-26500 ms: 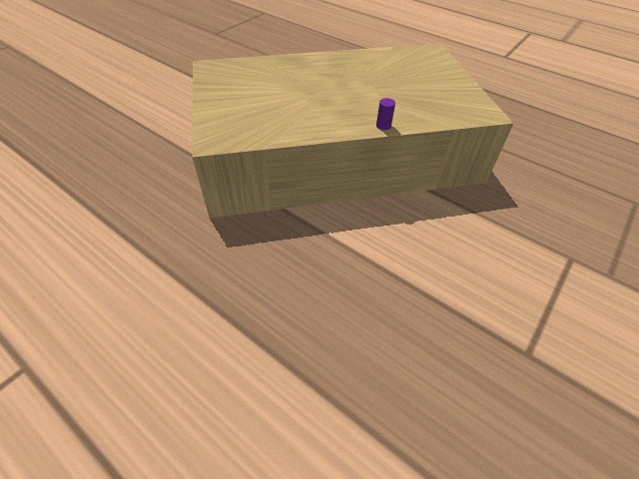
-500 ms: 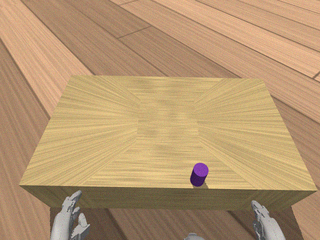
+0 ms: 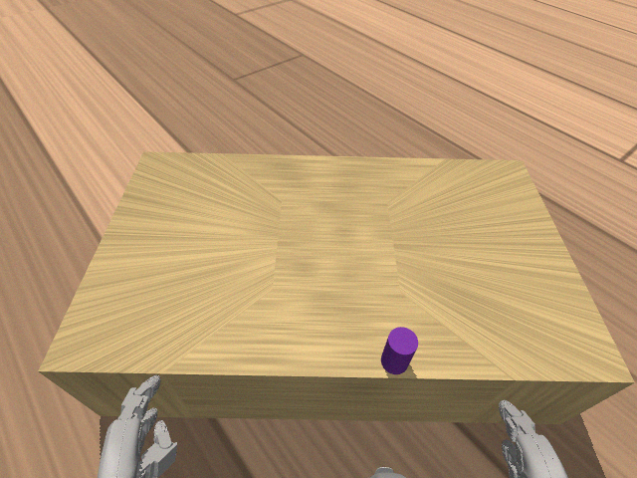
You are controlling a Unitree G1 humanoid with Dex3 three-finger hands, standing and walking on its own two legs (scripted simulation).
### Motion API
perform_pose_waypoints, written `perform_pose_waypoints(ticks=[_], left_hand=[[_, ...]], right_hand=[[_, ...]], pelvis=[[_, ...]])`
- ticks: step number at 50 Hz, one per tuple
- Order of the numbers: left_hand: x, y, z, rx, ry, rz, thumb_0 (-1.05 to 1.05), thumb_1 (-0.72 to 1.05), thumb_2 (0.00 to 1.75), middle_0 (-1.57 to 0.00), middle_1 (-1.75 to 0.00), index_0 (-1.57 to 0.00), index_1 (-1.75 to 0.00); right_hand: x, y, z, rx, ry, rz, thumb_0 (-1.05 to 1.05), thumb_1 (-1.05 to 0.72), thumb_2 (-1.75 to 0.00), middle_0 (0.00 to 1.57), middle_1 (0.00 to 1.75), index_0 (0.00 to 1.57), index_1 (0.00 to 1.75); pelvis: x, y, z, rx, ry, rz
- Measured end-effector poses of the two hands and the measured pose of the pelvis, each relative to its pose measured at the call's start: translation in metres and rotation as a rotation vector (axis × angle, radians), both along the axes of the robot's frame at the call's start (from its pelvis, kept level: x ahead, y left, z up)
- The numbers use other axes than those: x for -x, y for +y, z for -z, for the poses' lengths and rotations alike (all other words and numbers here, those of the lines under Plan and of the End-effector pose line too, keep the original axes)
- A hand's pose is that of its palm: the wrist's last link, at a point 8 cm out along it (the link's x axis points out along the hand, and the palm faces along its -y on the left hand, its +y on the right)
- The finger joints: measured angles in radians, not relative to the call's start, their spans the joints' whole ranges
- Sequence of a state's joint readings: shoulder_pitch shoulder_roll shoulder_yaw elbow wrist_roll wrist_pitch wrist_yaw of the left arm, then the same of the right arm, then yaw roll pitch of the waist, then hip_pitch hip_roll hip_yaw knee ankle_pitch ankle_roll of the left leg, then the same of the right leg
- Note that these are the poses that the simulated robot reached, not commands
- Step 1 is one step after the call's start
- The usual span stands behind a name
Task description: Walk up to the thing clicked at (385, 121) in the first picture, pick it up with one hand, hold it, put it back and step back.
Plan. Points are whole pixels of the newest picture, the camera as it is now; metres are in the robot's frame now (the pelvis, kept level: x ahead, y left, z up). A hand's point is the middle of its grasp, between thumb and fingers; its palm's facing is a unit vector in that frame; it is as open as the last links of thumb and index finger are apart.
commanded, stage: home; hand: right
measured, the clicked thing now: (398, 351) +0.44 -0.16 -0.33
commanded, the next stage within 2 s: stand in 0.52 s
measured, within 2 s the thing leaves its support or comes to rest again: neither
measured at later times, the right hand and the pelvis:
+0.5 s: hand out of the picture +0.13 -0.24 -0.10, palm faces -0.02 +0.94 -0.34, open 17.4 cm; pelvis +0.00 -0.01 +0.03, yaw +0 degrees
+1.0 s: hand out of the picture +0.02 -0.26 -0.10, palm faces -0.01 +0.93 -0.36, open 10.7 cm; pelvis -0.02 -0.02 +0.06, yaw +0 degrees
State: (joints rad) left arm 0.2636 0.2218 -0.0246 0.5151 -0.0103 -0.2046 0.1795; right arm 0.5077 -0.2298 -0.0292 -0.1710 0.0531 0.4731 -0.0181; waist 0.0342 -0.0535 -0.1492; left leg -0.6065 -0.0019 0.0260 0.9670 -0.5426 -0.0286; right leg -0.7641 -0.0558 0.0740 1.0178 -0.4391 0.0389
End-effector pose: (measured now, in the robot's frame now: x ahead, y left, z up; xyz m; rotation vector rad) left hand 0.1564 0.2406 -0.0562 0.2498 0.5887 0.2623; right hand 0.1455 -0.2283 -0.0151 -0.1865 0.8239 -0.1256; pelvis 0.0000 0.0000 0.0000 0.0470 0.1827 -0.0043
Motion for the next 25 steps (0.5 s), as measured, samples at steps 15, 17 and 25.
perform_pose_waypoints(ticks=[15, 17, 25], left_hand=[[0.008, 0.004, 0.013, -0.034, 0.153, 0.099, 0.01, 0.90, 0.90, -0.21, -0.31, -0.20, -0.31], [0.014, 0.008, 0.018, -0.041, 0.261, 0.138, 0.01, 0.90, 0.90, -0.21, -0.31, -0.20, -0.31], [0.050, 0.032, 0.008, -0.038, 0.447, 0.066, 0.01, 0.90, 0.90, -0.21, -0.31, -0.21, -0.31]], right_hand=[[-0.002, -0.007, 0.013, 0.068, -0.049, -0.051, -0.01, 0.50, -0.07, 0.06, 0.06, 0.06, 0.06], [-0.001, -0.017, 0.024, 0.101, -0.035, -0.066, -0.01, 0.50, -0.07, 0.06, 0.06, 0.06, 0.06], [0.031, -0.059, 0.050, 0.128, 0.127, -0.021, -0.01, 0.52, -0.05, 0.06, 0.06, 0.06, 0.06]], pelvis=[[0.007, 0.001, -0.006, 0.018, -0.076, 0.002], [0.008, 0.001, -0.011, 0.030, -0.102, 0.002], [0.004, -0.010, -0.027, 0.041, -0.154, -0.006]])
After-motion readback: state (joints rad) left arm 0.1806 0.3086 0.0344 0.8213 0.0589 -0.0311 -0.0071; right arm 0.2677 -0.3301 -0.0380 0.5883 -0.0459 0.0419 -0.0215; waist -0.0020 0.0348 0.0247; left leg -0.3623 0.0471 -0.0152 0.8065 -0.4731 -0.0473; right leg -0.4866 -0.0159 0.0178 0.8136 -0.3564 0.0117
